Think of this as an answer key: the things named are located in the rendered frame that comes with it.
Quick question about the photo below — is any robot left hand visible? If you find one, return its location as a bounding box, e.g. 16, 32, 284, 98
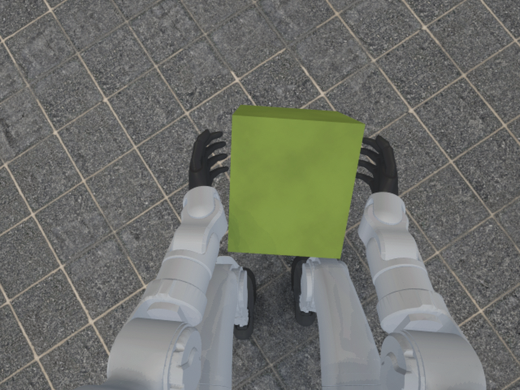
188, 129, 229, 190

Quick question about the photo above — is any right robot thigh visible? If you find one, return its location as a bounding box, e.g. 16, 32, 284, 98
302, 258, 383, 390

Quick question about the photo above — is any robot right forearm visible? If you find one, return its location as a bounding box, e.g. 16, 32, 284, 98
357, 192, 486, 390

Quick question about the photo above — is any robot left upper arm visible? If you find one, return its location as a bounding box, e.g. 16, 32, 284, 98
73, 318, 202, 390

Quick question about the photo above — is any carton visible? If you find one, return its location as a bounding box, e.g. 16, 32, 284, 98
227, 105, 365, 259

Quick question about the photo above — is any robot right upper arm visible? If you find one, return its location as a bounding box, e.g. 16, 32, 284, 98
379, 329, 485, 390

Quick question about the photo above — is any robot left forearm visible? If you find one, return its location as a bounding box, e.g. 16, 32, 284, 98
106, 186, 228, 376

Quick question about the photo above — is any left robot foot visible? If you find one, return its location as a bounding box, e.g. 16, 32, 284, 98
233, 268, 256, 340

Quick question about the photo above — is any robot right hand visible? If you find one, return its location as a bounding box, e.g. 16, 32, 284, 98
355, 135, 398, 196

